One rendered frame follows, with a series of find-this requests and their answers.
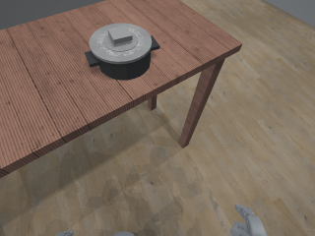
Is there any right robot hand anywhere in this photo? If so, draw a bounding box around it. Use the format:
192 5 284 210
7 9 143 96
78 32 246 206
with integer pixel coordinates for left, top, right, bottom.
230 204 268 236

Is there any table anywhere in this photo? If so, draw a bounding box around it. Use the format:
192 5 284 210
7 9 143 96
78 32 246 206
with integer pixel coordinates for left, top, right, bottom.
0 0 242 178

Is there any lid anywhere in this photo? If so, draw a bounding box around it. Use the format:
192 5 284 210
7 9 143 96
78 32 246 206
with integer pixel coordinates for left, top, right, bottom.
89 23 153 65

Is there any pot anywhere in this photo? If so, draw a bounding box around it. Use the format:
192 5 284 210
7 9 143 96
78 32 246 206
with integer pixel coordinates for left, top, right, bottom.
85 35 160 81

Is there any knob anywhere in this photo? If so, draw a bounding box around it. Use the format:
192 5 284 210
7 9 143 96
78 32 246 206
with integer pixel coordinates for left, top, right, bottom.
107 26 133 45

